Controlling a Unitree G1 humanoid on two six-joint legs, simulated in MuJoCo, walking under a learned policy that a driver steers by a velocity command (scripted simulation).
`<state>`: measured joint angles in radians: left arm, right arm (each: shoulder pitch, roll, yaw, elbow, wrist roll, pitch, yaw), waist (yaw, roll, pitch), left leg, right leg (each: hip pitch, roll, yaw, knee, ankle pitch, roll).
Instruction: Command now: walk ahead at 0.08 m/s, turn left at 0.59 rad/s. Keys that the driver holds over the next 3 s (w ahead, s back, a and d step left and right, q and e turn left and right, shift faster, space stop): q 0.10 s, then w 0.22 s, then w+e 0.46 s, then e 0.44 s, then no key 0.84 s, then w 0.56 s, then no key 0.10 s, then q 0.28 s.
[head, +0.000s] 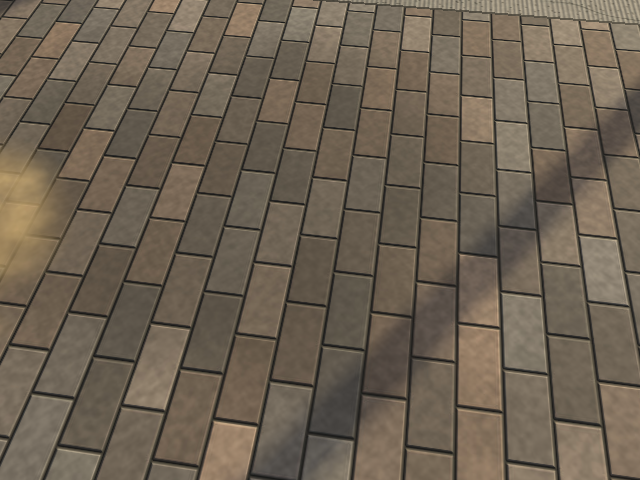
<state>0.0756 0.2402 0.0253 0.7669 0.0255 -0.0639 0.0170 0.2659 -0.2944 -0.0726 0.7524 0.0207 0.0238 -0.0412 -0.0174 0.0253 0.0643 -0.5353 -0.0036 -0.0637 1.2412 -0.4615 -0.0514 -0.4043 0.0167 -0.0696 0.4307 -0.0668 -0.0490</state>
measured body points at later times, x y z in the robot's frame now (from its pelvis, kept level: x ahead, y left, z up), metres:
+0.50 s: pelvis +0.10 +0.06 +0.02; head +0.11 +0.10 +0.47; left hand +0.20 +0.35 -0.11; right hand +0.18 -0.20 -0.08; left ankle +0.03 +0.14 -0.73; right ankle +0.23 -0.11 -0.64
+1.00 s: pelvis +0.36 +0.02 +0.00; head +0.41 +0.01 +0.45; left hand +0.55 +0.27 -0.10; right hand +0.45 -0.27 -0.09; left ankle +0.37 +0.20 -0.64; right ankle +0.39 -0.05 -0.73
